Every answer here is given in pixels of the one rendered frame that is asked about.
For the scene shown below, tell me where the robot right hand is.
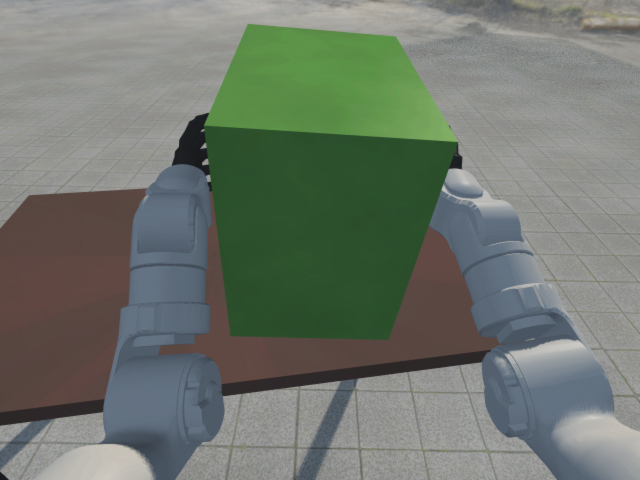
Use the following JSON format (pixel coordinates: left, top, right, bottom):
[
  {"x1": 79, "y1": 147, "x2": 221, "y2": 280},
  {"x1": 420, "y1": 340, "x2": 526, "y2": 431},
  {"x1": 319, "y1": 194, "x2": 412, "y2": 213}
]
[{"x1": 449, "y1": 126, "x2": 462, "y2": 169}]

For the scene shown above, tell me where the robot left hand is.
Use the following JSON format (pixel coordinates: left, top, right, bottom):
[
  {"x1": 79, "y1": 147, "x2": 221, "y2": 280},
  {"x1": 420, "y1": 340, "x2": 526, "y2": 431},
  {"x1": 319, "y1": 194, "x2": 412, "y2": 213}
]
[{"x1": 172, "y1": 113, "x2": 212, "y2": 191}]

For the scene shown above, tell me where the robot left upper arm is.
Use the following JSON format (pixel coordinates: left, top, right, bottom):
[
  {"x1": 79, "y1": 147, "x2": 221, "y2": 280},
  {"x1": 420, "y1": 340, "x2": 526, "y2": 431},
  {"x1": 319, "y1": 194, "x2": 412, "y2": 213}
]
[{"x1": 32, "y1": 353, "x2": 225, "y2": 480}]

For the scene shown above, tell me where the robot right forearm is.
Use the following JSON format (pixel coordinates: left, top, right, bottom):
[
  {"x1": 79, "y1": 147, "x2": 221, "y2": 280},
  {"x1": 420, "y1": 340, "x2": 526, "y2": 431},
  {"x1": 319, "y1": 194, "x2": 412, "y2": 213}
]
[{"x1": 429, "y1": 169, "x2": 614, "y2": 413}]

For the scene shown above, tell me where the robot right upper arm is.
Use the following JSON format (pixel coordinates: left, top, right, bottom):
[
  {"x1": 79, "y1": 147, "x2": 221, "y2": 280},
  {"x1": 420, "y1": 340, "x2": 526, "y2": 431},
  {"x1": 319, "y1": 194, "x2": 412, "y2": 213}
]
[{"x1": 482, "y1": 334, "x2": 640, "y2": 480}]

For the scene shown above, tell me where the robot left forearm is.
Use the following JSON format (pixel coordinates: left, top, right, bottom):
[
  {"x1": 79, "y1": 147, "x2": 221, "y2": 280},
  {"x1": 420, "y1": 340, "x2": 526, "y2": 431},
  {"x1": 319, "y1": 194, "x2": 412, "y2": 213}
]
[{"x1": 103, "y1": 164, "x2": 212, "y2": 434}]

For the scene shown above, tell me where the carton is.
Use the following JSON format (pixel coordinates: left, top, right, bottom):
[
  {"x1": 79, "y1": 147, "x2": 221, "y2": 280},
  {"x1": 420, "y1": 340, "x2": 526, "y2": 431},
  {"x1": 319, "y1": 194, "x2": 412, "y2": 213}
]
[{"x1": 204, "y1": 24, "x2": 458, "y2": 340}]

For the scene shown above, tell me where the table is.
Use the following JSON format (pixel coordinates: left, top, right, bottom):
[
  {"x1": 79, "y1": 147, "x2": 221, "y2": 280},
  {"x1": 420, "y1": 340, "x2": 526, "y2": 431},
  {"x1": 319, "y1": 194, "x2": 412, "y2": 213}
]
[{"x1": 0, "y1": 188, "x2": 525, "y2": 480}]

